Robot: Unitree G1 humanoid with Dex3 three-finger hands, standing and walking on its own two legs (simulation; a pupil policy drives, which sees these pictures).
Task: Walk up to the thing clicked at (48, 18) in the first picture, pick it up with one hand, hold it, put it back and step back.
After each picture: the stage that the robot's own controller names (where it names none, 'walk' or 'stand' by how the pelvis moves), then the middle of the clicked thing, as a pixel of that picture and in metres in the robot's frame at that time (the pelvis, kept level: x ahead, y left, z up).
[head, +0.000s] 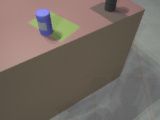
stand; (44, 22) +0.67 +0.20 +0.02
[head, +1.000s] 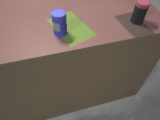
rise first; (59, 23) +0.63 +0.16 +0.03
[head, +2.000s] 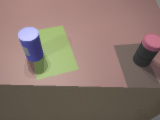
stand; (31, 45) +0.44 +0.21 +0.05
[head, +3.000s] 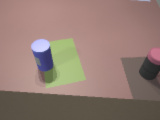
stand; (43, 55) +0.44 +0.18 +0.03
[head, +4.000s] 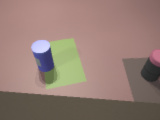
stand; (43, 56) +0.44 +0.17 +0.02
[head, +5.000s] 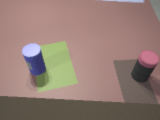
stand; (34, 60) +0.43 +0.21 +0.02
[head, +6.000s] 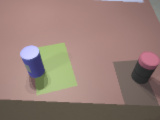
stand; (33, 62) +0.42 +0.21 +0.02
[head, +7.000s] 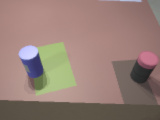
rise first; (32, 62) +0.42 +0.21 +0.02
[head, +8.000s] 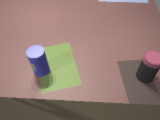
rise first; (38, 61) +0.42 +0.21 +0.02
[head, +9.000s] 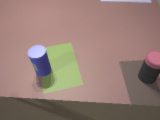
go down; (40, 61) +0.42 +0.21 +0.03
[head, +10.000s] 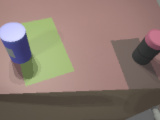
go down; (17, 44) +0.42 +0.19 +0.07
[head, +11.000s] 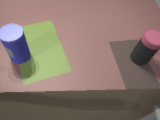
approach; (16, 45) +0.43 +0.20 +0.08
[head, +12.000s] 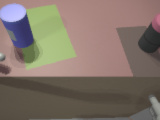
close in; (18, 27) +0.46 +0.19 +0.10
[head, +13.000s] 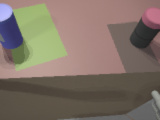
go down; (6, 28) +0.46 +0.20 +0.11
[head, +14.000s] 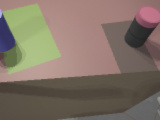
close; out of the picture +0.45 +0.22 +0.11
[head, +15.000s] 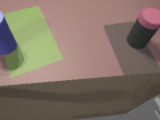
lift; out of the picture +0.44 +0.21 +0.12
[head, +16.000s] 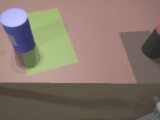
go down; (19, 32) +0.44 +0.19 +0.11
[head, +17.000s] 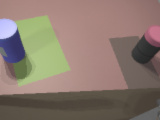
close in; (9, 42) +0.41 +0.20 +0.10
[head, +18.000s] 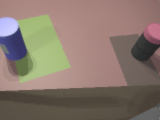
close in; (11, 40) +0.42 +0.20 +0.09
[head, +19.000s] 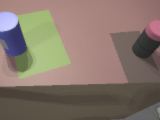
close in; (10, 35) +0.43 +0.20 +0.10
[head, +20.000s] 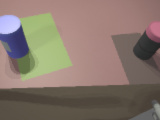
close in; (13, 38) +0.43 +0.20 +0.10
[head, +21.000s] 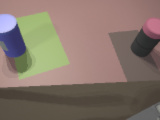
stand; (9, 37) +0.43 +0.20 +0.10
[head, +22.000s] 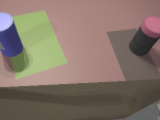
stand; (6, 36) +0.43 +0.21 +0.10
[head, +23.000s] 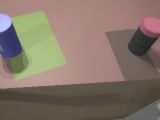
stand; (5, 37) +0.43 +0.21 +0.10
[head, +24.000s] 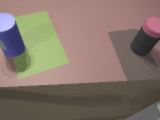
stand; (8, 36) +0.43 +0.20 +0.10
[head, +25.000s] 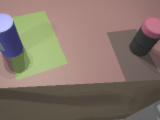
stand; (6, 37) +0.43 +0.21 +0.10
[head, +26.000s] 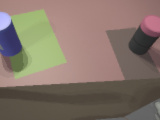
stand; (4, 35) +0.44 +0.21 +0.10
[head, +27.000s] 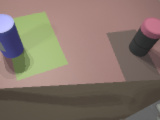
close; (7, 37) +0.43 +0.20 +0.10
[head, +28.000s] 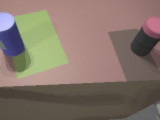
lift; (7, 36) +0.44 +0.20 +0.10
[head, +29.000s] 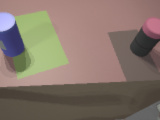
lift; (8, 36) +0.43 +0.20 +0.10
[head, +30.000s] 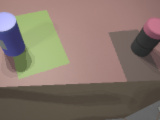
close; (8, 36) +0.43 +0.20 +0.10
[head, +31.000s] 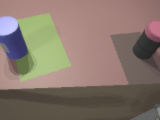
lift; (11, 39) +0.43 +0.20 +0.10
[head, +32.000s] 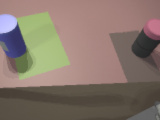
lift; (10, 37) +0.43 +0.20 +0.10
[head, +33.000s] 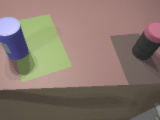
lift; (12, 40) +0.43 +0.20 +0.09
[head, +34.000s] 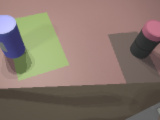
lift; (9, 38) +0.43 +0.20 +0.10
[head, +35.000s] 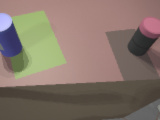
lift; (5, 36) +0.44 +0.21 +0.10
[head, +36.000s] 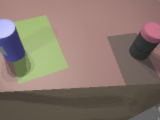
lift; (8, 42) +0.42 +0.21 +0.09
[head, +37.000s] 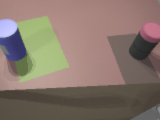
lift; (10, 41) +0.43 +0.21 +0.09
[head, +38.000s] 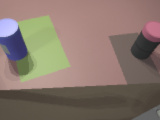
lift; (11, 41) +0.43 +0.20 +0.09
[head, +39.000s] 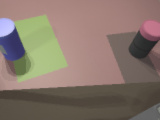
lift; (8, 41) +0.43 +0.21 +0.09
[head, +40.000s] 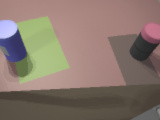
lift; (10, 42) +0.43 +0.20 +0.09
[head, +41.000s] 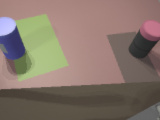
lift; (9, 39) +0.43 +0.21 +0.09
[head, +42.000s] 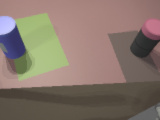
lift; (9, 39) +0.43 +0.21 +0.10
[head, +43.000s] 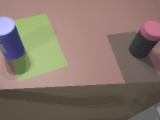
lift; (8, 39) +0.43 +0.21 +0.10
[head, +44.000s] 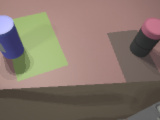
lift; (7, 38) +0.43 +0.21 +0.10
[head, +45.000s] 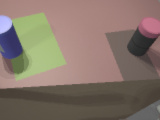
lift; (5, 38) +0.43 +0.21 +0.10
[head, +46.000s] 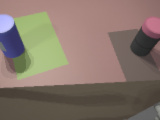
lift; (8, 37) +0.43 +0.21 +0.10
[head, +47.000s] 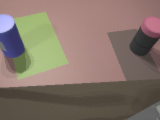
lift; (8, 37) +0.43 +0.21 +0.10
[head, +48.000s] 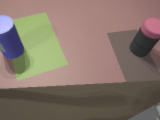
lift; (7, 38) +0.43 +0.21 +0.10
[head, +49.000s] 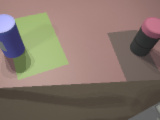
lift; (8, 37) +0.43 +0.21 +0.11
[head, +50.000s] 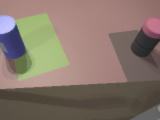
lift; (9, 38) +0.43 +0.20 +0.11
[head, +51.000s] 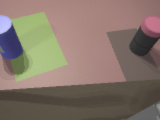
lift; (5, 39) +0.43 +0.21 +0.11
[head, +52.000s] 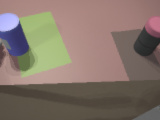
lower; (12, 36) +0.44 +0.20 +0.10
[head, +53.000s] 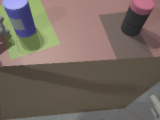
lower; (21, 17) +0.50 +0.15 +0.12
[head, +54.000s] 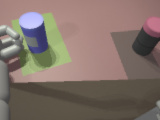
lower; (35, 34) +0.45 +0.14 +0.10
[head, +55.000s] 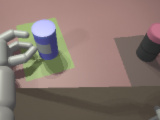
open; (46, 41) +0.43 +0.12 +0.10
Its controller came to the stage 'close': yes
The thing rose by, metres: 0.00
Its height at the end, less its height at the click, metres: +0.00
